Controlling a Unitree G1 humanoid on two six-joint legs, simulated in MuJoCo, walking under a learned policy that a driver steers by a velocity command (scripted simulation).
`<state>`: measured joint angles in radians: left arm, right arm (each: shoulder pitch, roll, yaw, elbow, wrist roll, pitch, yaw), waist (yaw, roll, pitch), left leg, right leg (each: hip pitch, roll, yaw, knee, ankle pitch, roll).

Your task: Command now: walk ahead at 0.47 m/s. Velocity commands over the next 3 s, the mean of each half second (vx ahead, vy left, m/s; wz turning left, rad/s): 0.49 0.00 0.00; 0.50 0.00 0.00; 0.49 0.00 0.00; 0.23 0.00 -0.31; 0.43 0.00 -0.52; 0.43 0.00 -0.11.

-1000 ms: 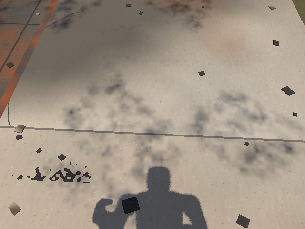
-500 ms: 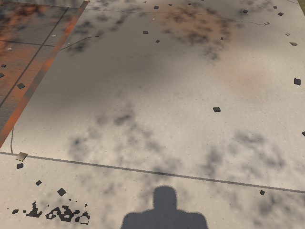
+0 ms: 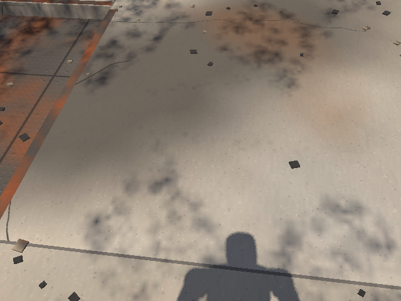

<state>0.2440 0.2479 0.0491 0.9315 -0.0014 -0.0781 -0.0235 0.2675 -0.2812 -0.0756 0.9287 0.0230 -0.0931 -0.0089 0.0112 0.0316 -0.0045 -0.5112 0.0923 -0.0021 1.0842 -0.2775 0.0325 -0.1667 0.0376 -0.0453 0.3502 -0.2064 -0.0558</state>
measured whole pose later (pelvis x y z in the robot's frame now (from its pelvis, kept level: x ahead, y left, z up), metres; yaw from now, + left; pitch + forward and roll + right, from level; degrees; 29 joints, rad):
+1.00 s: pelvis +0.56 -0.01 -0.01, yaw +0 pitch +1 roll +0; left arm 0.15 0.25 0.06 0.90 0.00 -0.09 -0.03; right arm 0.28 -0.28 -0.05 0.98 0.03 -0.09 0.00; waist -0.01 0.03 0.04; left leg -0.37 0.04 -0.02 1.15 -0.39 0.05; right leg -0.34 0.03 -0.06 0.47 -0.15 -0.06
